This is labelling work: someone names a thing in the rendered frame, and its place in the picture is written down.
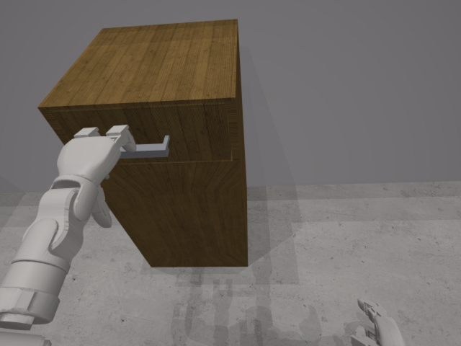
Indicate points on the left robot hand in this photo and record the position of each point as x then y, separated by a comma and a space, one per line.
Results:
93, 157

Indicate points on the left robot forearm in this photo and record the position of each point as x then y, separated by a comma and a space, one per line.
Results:
29, 291

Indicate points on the handle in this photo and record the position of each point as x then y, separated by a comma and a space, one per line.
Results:
148, 150

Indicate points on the cabinet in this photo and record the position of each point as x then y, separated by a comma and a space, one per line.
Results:
177, 213

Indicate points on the right robot hand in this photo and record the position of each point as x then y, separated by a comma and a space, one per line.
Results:
386, 331

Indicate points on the robot left upper arm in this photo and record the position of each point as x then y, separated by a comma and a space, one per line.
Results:
18, 339

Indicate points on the drawer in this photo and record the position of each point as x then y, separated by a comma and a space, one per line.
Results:
198, 132

